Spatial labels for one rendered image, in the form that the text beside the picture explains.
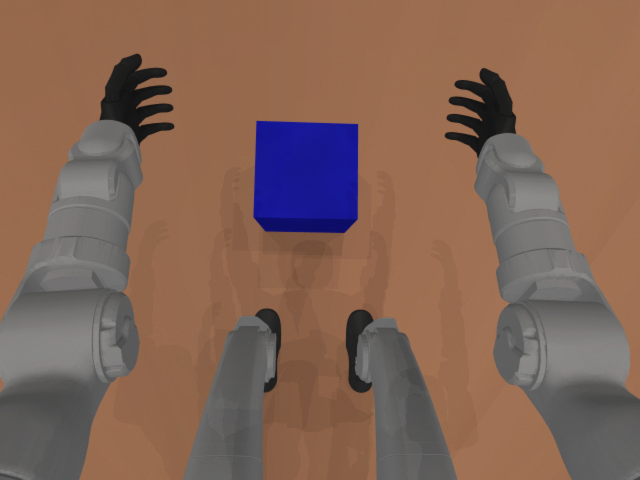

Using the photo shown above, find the left robot forearm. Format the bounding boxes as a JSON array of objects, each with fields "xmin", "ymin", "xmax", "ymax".
[{"xmin": 0, "ymin": 120, "xmax": 143, "ymax": 383}]

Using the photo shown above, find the right robot forearm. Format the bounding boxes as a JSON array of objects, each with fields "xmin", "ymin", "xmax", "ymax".
[{"xmin": 474, "ymin": 133, "xmax": 630, "ymax": 381}]

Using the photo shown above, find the carton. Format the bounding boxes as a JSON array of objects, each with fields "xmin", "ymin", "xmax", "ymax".
[{"xmin": 253, "ymin": 121, "xmax": 358, "ymax": 233}]

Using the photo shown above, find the robot right foot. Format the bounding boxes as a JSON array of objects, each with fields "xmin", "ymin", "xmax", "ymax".
[{"xmin": 346, "ymin": 310, "xmax": 373, "ymax": 393}]

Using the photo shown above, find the right robot upper arm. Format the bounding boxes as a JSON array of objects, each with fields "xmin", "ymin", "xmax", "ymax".
[{"xmin": 493, "ymin": 299, "xmax": 640, "ymax": 480}]

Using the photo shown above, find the right robot hand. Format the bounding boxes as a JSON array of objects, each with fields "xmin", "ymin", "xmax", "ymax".
[{"xmin": 445, "ymin": 68, "xmax": 516, "ymax": 157}]

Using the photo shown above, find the left robot hand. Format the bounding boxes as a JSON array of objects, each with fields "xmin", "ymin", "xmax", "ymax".
[{"xmin": 100, "ymin": 54, "xmax": 174, "ymax": 146}]

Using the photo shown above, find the left robot upper arm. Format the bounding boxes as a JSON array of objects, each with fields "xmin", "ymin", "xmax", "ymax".
[{"xmin": 0, "ymin": 288, "xmax": 140, "ymax": 480}]

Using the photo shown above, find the left robot thigh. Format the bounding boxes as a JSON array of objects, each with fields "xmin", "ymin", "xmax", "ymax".
[{"xmin": 183, "ymin": 326, "xmax": 276, "ymax": 480}]

